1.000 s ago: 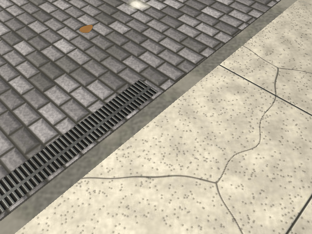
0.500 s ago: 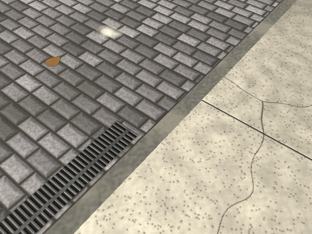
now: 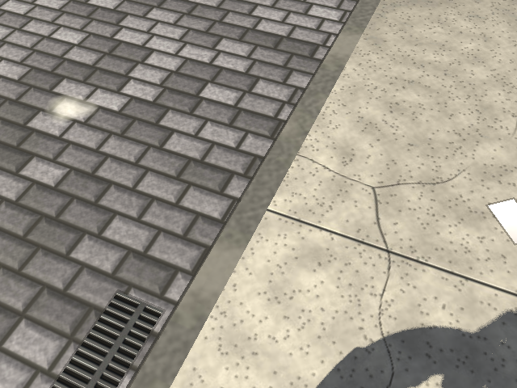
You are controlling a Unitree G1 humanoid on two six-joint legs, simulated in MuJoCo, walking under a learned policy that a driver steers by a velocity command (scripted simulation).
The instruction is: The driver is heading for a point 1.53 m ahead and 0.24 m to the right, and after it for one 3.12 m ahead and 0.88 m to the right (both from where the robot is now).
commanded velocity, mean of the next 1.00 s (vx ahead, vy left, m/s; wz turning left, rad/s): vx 0.50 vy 0.00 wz -0.34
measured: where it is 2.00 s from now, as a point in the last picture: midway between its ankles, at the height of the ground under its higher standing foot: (339, 200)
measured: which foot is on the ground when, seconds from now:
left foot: up 0.00-0.18, down 0.20-0.70, up 0.72-1.00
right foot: down 0.00-0.20, up 0.22-0.68, down 0.70-1.00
